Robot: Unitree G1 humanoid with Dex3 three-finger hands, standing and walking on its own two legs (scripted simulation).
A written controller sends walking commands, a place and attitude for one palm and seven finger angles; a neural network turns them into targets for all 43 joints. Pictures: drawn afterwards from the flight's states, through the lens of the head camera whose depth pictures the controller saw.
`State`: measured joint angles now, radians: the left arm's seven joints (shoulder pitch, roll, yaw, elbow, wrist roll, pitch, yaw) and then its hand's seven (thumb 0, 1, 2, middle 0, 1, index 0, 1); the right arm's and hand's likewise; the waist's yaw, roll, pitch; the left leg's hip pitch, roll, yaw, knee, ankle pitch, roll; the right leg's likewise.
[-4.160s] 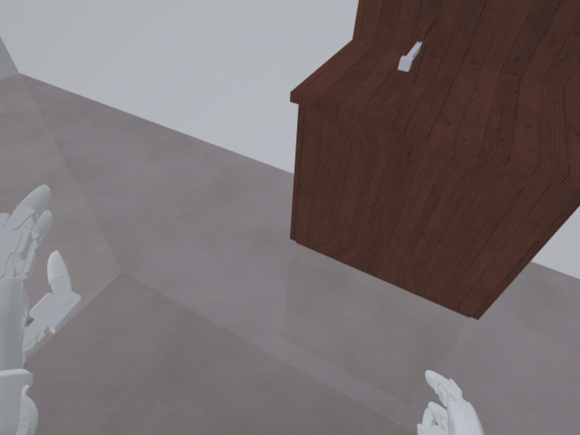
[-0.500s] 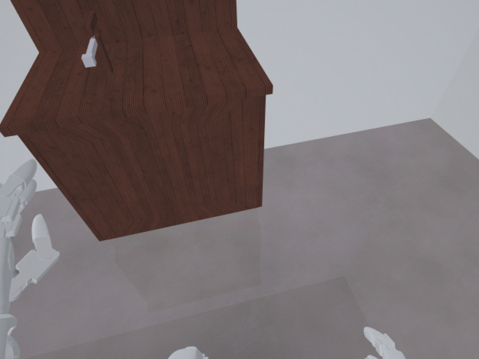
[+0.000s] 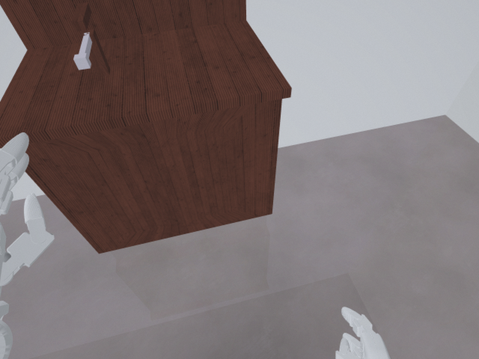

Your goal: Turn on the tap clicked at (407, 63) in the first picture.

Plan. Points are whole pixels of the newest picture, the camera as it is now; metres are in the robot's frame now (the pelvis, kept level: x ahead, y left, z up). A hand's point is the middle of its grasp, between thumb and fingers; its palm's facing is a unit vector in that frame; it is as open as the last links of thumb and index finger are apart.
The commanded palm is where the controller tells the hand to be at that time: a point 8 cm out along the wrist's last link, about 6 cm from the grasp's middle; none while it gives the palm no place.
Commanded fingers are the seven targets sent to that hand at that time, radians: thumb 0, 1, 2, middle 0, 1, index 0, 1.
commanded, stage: take the last steps up to it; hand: left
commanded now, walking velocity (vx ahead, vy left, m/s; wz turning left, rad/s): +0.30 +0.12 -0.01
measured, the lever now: (82, 61) +0.73 +0.43 +0.14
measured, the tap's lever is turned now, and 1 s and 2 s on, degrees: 0 0 0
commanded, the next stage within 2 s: come to a stop and stand still in 1.08 s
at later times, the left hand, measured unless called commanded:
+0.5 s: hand (60, 146) +0.35 +0.28 +0.20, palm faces +0.35 -0.83 -0.43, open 7.4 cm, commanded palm +0.30 +0.33 +0.19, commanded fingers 0.00 0.90 0.90 -0.20 -0.30 -0.20 -0.30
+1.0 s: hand (71, 105) +0.46 +0.32 +0.19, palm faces +0.37 -0.84 -0.40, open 7.4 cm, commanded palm +0.40 +0.36 +0.19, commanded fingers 0.00 0.90 0.90 -0.20 -0.30 -0.20 -0.30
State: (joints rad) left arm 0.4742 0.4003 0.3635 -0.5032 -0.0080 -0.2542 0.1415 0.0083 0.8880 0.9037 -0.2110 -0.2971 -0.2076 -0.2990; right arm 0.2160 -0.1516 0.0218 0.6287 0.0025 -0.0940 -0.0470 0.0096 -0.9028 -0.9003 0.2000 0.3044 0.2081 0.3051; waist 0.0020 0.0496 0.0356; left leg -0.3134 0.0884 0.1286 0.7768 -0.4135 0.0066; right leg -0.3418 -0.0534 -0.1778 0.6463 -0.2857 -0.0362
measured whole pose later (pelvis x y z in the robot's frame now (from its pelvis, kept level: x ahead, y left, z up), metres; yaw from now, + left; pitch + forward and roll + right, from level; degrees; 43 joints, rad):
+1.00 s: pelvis +0.23 +0.08 +0.01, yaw -3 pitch -2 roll +0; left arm 0.41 0.41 0.39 -0.49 -0.02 -0.26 0.16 0.01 0.89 0.90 -0.21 -0.30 -0.21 -0.30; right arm 0.18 -0.20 -0.03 0.59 0.00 -0.07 -0.07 0.01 -0.91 -0.90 0.19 0.30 0.20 0.30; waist -0.01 -0.04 0.06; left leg -0.33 0.07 0.15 0.60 -0.24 0.02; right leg -0.35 -0.05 -0.06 0.99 -0.54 0.01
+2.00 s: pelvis +0.23 +0.05 +0.02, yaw -4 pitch -2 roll +0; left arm 0.49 0.34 0.32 -0.45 -0.04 -0.17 0.15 0.01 0.89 0.90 -0.21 -0.30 -0.21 -0.30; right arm 0.25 -0.22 0.01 0.63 0.00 -0.04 -0.08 0.01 -0.91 -0.90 0.20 0.30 0.21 0.30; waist 0.00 0.03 0.00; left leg -0.26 0.05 0.02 0.51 -0.22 -0.02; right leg -0.24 0.03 -0.10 0.48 -0.22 -0.05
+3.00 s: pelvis +0.27 +0.09 +0.02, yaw -5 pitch +1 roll -1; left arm 0.43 0.38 0.36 -0.47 -0.05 -0.20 0.09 0.01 0.89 0.90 -0.21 -0.30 -0.21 -0.30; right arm 0.18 -0.21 0.02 0.55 -0.01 -0.09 -0.03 0.01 -0.90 -0.90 0.20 0.30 0.21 0.30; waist 0.02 -0.02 0.04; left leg -0.20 -0.04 0.01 0.41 -0.22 0.05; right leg -0.19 0.00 -0.02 0.36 -0.19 0.01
